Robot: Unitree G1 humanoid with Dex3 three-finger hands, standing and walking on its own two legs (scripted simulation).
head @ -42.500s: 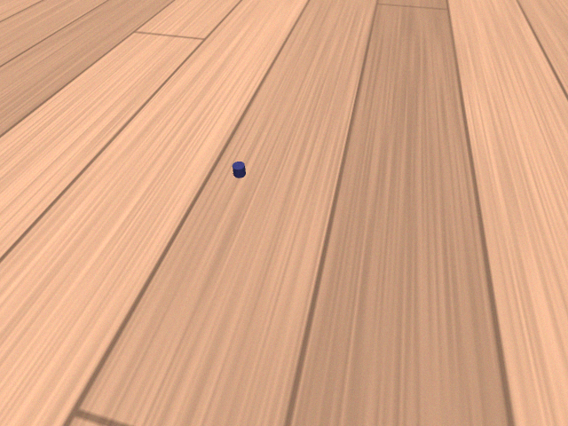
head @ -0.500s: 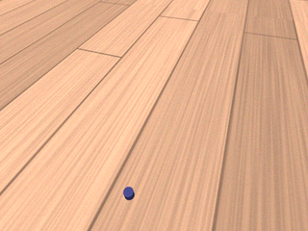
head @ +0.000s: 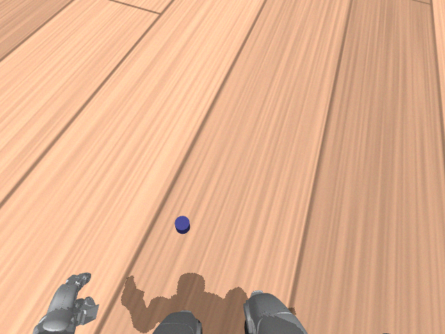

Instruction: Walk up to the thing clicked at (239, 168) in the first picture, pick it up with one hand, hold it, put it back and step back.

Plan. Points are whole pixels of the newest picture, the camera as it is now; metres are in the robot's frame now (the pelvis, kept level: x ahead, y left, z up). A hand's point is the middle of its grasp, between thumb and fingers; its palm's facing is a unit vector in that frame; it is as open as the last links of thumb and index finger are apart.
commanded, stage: step back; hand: left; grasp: from above
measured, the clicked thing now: (182, 225) +0.51 +0.14 -0.73
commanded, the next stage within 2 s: none
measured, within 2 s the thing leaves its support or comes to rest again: neither
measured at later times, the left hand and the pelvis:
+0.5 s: hand out of the picture +0.02 +0.26 -0.13, palm faces -0.07 -0.91 -0.41, open 7.4 cm; pelvis -0.09 +0.00 +0.00, yaw -5 degrees
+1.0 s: hand out of the picture -0.14 +0.30 -0.15, palm faces -0.04 -0.93 -0.36, open 7.4 cm; pelvis -0.25 +0.02 +0.00, yaw -4 degrees
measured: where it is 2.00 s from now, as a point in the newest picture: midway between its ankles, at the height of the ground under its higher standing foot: outside the picture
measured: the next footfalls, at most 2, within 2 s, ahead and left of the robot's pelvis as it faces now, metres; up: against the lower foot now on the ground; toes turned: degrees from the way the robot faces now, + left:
right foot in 0.34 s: -0.03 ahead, -0.10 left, +0.00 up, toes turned -2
left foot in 0.74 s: -0.14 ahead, +0.14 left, +0.00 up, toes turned -4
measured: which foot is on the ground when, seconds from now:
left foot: down 0.00-0.38, up 0.40-0.72, down 0.74-1.00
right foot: up 0.00-0.32, down 0.34-0.78, up 0.80-1.00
